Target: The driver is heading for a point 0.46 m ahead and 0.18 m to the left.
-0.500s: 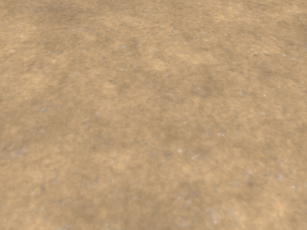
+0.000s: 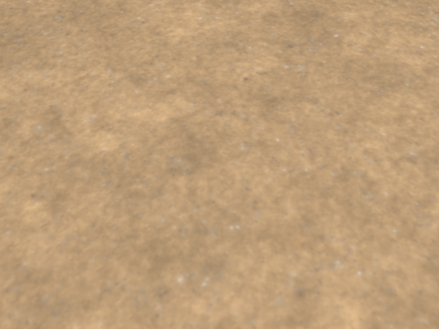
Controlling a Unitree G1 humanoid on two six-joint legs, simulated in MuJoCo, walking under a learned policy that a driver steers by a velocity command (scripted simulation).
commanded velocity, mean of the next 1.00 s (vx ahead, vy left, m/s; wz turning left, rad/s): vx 0.34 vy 0.00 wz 0.17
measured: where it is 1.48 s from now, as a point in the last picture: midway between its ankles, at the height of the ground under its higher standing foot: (208, 327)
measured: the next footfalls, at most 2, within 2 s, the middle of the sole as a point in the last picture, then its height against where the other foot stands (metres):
left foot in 0.44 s outside the picture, level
right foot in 0.92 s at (230, 288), level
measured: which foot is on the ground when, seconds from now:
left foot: up 0.00-0.42, down 0.44-1.00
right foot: down 0.00-0.46, up 0.48-0.90, down 0.92-1.00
